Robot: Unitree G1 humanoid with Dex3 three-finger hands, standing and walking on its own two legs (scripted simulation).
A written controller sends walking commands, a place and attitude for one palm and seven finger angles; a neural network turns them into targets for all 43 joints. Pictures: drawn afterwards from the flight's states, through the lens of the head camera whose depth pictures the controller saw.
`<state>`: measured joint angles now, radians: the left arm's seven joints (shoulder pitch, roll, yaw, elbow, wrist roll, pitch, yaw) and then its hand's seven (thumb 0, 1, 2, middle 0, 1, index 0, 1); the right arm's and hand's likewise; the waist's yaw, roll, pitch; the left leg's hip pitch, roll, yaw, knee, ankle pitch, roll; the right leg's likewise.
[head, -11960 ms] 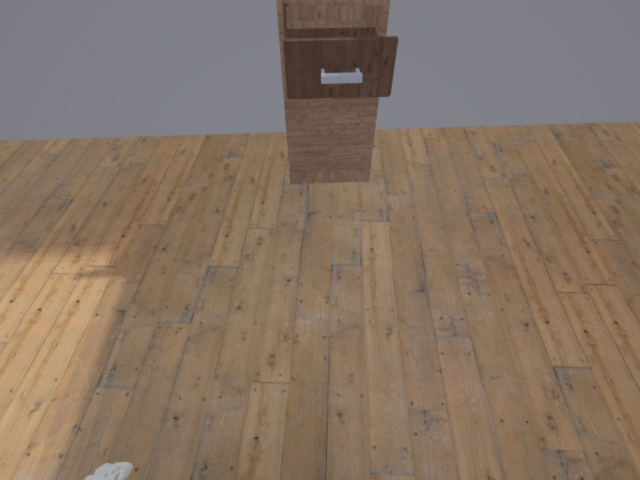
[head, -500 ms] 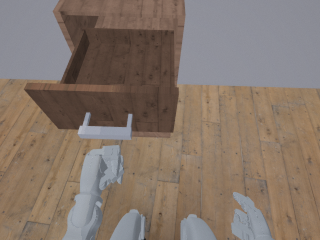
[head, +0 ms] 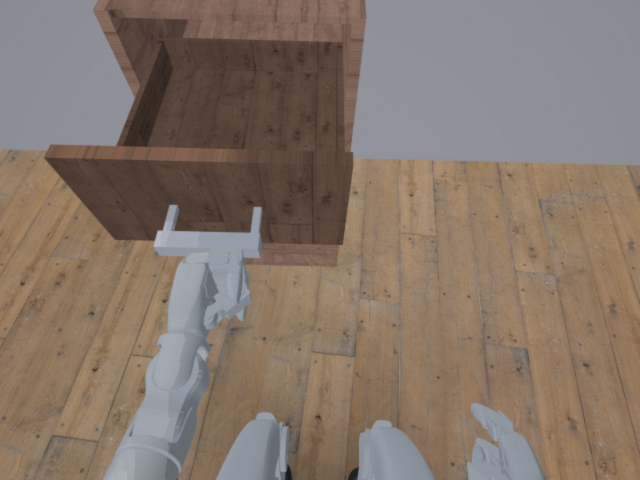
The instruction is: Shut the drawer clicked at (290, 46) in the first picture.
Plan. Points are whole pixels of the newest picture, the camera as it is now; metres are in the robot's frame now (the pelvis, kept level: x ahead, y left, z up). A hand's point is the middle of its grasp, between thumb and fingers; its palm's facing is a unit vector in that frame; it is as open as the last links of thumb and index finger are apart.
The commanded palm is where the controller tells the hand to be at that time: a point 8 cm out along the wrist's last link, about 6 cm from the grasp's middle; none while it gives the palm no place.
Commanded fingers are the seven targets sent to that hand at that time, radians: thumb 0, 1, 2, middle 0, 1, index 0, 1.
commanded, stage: push the drawer shut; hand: left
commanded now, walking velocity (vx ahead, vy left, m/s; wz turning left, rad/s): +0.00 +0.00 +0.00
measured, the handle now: (212, 229) +0.41 +0.15 +0.04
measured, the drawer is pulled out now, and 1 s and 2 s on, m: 0.27 0.14 0.02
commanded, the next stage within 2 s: none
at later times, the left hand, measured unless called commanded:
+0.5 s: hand (251, 245) +0.40 +0.10 +0.02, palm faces -0.03 -1.00 -0.05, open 3.1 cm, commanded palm +0.39 +0.15 +0.03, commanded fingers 0.00 0.90 0.90 -1.40 -1.60 -1.40 -1.60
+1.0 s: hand (260, 202) +0.46 +0.10 +0.03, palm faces +0.01 -1.00 -0.05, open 3.2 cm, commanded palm +0.45 +0.15 +0.03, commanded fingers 0.00 0.90 0.90 -1.40 -1.60 -1.40 -1.60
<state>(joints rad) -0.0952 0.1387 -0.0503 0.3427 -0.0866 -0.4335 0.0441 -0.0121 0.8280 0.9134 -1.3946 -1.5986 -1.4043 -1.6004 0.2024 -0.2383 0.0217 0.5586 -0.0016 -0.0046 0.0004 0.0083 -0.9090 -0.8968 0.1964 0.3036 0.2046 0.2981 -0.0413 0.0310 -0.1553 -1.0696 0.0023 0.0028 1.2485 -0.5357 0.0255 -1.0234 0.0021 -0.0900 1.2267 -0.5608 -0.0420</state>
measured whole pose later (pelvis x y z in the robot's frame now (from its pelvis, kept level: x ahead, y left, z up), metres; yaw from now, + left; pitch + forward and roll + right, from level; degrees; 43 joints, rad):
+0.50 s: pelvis -0.01 +0.01 +0.00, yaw -1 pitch +22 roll -2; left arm -0.42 0.15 0.06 0.69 -0.07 -0.48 0.06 0.00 0.81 0.91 -1.40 -1.60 -1.40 -1.60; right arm 0.24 -0.24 0.02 0.61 -0.01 0.02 0.01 0.01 -0.91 -0.90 0.20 0.30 0.20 0.30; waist -0.08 0.03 -0.15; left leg -1.10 0.01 0.02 1.24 -0.52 0.03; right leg -1.06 0.01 -0.08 1.22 -0.53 -0.03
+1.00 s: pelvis -0.01 +0.00 +0.00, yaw -2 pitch +24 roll -1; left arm -0.70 0.21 0.21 0.99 -0.03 -0.54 0.06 0.03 0.84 0.92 -1.39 -1.60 -1.40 -1.60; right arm 0.30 -0.24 0.01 0.64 -0.04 0.04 0.03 0.00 -0.91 -0.90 0.20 0.30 0.20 0.30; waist -0.14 0.04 -0.15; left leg -1.16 0.02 0.02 1.25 -0.52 0.03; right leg -1.12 0.02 -0.07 1.23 -0.53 -0.04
